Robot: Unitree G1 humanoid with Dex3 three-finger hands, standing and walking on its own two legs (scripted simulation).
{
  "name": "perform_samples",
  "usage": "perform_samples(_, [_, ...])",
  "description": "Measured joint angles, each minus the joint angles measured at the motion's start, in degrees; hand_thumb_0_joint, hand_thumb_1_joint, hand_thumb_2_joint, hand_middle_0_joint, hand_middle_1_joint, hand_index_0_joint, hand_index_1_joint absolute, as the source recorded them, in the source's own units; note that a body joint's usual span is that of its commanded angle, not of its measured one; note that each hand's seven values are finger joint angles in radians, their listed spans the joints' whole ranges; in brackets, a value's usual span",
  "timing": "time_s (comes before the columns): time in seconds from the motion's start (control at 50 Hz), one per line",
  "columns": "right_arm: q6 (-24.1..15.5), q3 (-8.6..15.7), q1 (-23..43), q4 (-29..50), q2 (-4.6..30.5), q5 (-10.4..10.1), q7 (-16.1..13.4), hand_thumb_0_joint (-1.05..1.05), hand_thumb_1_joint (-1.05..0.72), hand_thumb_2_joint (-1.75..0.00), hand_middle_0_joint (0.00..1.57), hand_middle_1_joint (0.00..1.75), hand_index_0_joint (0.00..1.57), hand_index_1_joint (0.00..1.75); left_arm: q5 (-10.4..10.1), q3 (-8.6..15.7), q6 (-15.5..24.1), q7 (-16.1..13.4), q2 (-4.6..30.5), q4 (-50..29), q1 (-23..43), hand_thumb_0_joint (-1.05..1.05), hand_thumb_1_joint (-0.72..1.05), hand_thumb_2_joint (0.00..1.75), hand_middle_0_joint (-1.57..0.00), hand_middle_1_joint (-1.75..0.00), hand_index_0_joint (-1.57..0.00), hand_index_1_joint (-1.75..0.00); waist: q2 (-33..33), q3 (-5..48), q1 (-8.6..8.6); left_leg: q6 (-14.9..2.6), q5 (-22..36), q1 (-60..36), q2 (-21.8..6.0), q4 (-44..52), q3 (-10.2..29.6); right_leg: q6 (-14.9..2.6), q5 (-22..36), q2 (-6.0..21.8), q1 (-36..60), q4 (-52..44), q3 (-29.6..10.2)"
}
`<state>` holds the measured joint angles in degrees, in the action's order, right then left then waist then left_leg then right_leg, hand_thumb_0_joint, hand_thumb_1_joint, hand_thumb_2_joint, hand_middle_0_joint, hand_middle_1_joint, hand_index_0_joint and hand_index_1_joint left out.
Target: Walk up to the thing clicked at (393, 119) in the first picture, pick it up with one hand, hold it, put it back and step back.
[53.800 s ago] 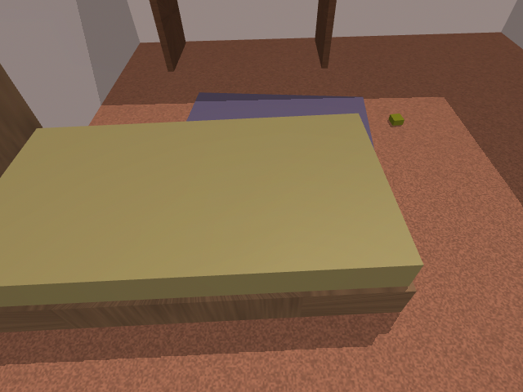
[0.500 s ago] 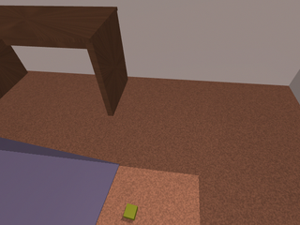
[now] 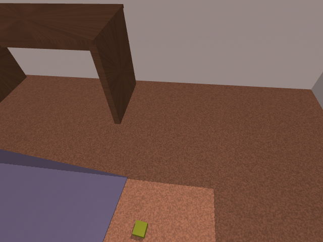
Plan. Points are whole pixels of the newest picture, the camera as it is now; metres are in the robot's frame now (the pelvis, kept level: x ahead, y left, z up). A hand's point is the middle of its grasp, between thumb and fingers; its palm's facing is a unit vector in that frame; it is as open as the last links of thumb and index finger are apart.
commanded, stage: stand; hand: left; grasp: from above
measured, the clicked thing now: (140, 229) +0.34 +0.19 -0.76
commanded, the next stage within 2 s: step back in 0.68 s
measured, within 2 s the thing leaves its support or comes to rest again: neither
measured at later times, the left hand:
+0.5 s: hand out of the picture +0.08 +0.25 -0.16, palm faces +0.01 -0.94 -0.34, open 7.4 cm
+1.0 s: hand out of the picture +0.08 +0.30 -0.18, palm faces -0.03 -0.93 -0.37, open 7.4 cm
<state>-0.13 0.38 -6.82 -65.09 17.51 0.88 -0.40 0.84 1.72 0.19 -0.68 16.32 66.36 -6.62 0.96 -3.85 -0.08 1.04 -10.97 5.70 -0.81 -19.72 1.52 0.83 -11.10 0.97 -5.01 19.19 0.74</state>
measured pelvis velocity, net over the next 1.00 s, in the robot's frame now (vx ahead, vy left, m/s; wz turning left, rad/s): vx -0.06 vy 0.03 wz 0.00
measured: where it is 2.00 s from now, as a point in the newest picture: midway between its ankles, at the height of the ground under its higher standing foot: outside the picture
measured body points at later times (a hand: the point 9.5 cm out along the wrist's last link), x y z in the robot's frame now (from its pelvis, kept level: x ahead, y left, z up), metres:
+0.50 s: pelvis +0.00 +0.00 +0.00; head +0.00 +0.00 +0.45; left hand +0.08 +0.29 -0.13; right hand +0.07 -0.30 -0.14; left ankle +0.00 +0.13 -0.75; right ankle +0.00 -0.13 -0.75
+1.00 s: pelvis -0.06 +0.03 -0.03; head +0.01 +0.05 +0.42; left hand +0.08 +0.35 -0.16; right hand +0.01 -0.30 -0.14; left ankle -0.07 +0.12 -0.75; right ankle -0.01 -0.12 -0.74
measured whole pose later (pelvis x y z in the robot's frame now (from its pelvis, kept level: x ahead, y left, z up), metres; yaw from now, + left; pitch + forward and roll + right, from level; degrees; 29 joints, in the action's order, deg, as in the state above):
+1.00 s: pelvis -0.06 +0.03 -0.03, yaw +0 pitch -1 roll -1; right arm 2.1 3.6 -7.3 -57.1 22.4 0.9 0.9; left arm 0.7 3.8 -3.0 -1.2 23.1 54.7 -1.1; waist -2.3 -10.0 -1.3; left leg -2.7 -21.4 15.4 2.6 -37.1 0.5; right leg -0.2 -20.0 0.9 -22.5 40.7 -3.9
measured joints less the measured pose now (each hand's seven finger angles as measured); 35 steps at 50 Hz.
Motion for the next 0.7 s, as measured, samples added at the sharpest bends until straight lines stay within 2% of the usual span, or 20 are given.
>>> perform_samples(0.36, [-0.07, 0.33, 0.86, 0.32, 1.71, -0.1, -0.03, 0.0, -0.91, -0.9, 0.2, 0.3, 0.2, 0.3, -0.1, 0.18, 0.24, 0.08, 1.58, -0.77, 0.84, 0.0, 0.91, 0.9, -0.2, -0.3, -0.2, -0.3, -0.23, 0.35, -0.11, 0.05, -0.08, -0.68, -0.16, 0.35, -0.17, -0.04, 0.12, -0.15, 0.71, -0.57, -0.15])
perform_samples(0.7, [0.18, 0.22, 0.2, 0.35, 1.87, -0.19, 0.72, 0.0, -0.91, -0.9, 0.2, 0.3, 0.2, 0.3, -0.31, 0.07, 0.09, 0.69, 2.24, -1.31, 0.13, 0.0, 0.91, 0.9, -0.2, -0.3, -0.2, -0.3, -0.06, 0.29, -0.22, 0.2, 0.66, 0.31, -0.27, 0.29, -0.21, -0.29, 0.53, -0.26, -0.62, 0.13, -0.21])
